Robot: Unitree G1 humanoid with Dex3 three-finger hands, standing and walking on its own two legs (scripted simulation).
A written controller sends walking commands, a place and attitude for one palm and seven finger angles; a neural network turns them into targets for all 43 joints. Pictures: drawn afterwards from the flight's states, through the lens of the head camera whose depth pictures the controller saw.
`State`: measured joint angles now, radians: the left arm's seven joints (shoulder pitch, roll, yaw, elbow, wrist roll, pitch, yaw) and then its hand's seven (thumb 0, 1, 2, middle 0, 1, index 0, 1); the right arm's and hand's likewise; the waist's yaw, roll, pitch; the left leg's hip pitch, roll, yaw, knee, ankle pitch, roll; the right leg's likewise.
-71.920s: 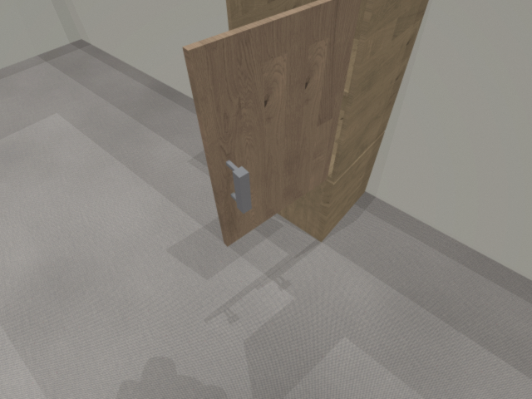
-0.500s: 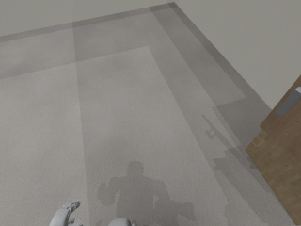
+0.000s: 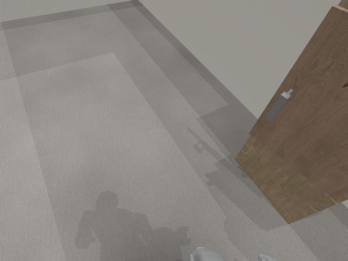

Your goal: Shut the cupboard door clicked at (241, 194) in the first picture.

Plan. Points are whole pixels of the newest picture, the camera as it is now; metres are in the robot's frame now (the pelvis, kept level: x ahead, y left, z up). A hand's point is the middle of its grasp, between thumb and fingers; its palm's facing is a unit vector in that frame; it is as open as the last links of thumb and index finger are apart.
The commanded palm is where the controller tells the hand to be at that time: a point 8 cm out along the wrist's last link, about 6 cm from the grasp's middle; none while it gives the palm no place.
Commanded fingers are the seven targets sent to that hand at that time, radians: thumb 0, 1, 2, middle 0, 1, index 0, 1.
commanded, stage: turn to face it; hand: left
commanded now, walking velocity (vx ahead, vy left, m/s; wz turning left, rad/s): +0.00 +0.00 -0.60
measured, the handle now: (279, 104) +0.67 -0.35 -0.08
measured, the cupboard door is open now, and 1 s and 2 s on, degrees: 12 12 12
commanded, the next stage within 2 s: take the last steps up to it in 1.04 s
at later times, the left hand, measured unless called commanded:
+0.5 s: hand (133, 252) +0.15 +0.11 -0.15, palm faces -0.28 -0.93 -0.26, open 7.4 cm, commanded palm none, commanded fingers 0.00 0.90 0.90 -0.20 -0.30 -0.20 -0.30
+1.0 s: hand (148, 231) +0.21 +0.08 -0.16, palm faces -0.50 -0.82 -0.26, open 7.4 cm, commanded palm none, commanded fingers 0.00 0.90 0.90 -0.20 -0.30 -0.20 -0.30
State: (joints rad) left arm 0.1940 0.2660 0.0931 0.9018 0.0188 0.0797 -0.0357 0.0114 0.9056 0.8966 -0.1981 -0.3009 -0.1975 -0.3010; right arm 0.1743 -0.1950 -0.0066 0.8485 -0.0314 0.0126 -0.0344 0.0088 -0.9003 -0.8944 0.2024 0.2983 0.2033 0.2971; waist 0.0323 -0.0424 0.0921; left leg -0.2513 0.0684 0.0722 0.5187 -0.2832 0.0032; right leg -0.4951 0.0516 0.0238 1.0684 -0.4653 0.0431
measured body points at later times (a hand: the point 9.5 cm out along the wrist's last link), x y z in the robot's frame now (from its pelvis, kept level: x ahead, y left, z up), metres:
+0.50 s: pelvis +0.00 -0.05 +0.00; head +0.04 -0.09 +0.45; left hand +0.17 +0.16 -0.13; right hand -0.01 -0.33 -0.15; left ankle +0.04 +0.09 -0.67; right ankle -0.03 -0.14 -0.74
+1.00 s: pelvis +0.01 -0.06 -0.01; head +0.05 -0.09 +0.44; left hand +0.23 +0.12 -0.14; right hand -0.08 -0.30 -0.16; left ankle +0.07 +0.08 -0.74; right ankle -0.05 -0.15 -0.74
